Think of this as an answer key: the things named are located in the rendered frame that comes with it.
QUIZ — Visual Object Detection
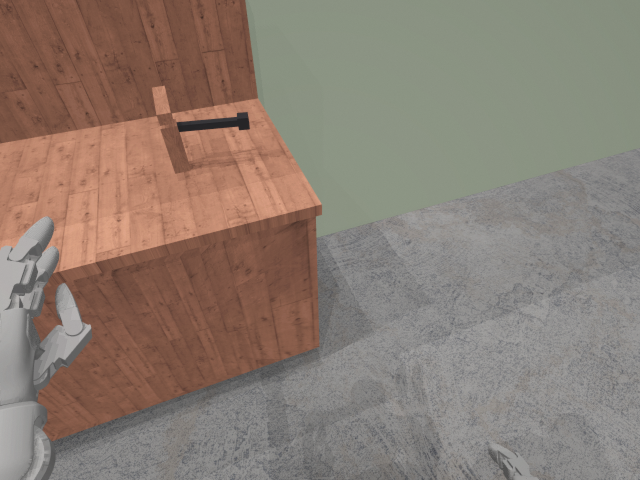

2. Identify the tap lever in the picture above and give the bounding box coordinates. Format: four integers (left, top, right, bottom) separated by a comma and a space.
177, 112, 250, 132

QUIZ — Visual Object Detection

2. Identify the left robot forearm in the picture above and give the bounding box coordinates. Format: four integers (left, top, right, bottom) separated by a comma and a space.
0, 401, 56, 480

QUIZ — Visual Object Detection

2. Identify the counter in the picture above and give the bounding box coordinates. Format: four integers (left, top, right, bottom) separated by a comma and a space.
0, 0, 322, 441

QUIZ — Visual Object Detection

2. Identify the robot left hand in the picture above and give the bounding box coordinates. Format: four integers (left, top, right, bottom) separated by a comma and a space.
0, 216, 92, 406

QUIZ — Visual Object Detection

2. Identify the robot right hand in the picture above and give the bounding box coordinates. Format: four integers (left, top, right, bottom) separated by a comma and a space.
488, 442, 539, 480

